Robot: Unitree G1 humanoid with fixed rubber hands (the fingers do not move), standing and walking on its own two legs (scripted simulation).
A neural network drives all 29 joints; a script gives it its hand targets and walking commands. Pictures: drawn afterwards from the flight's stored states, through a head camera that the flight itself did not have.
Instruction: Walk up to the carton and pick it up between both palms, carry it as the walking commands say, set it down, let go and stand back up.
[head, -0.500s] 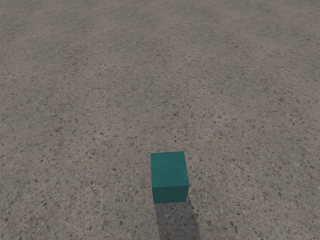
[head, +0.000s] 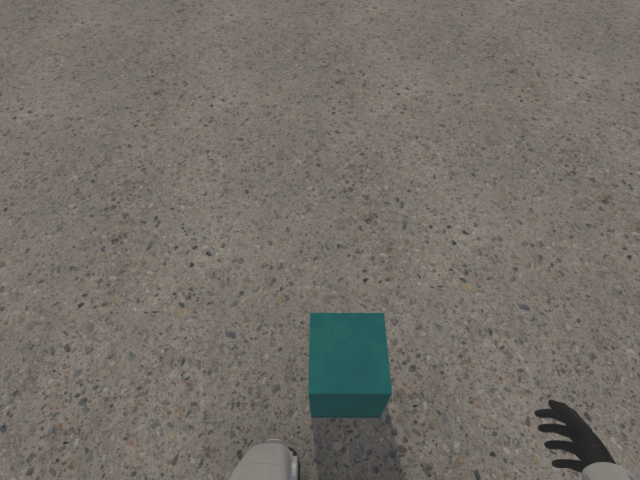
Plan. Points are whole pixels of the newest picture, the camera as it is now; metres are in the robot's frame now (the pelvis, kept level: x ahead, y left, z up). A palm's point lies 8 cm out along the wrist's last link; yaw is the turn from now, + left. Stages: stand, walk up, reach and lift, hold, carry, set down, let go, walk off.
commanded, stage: walk up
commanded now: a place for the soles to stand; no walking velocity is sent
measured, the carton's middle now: (346, 367) +0.45 -0.03 -0.63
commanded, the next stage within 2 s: none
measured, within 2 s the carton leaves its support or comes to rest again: neither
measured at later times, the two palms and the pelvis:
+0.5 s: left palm (100, 445) +0.16 +0.30 -0.07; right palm out of the picture +0.10 -0.33 -0.08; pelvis +0.03 -0.01 +0.02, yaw -5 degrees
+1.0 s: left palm out of the picture +0.12 +0.32 -0.09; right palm out of the picture +0.07 -0.30 -0.08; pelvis +0.02 +0.02 +0.02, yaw -6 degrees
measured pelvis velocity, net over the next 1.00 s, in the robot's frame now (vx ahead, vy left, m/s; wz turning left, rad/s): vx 0.02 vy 0.02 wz -0.11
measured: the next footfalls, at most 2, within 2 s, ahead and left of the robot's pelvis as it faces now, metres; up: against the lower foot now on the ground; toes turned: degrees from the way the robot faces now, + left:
none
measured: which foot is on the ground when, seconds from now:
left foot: down 0.00-1.00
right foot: down 0.00-1.00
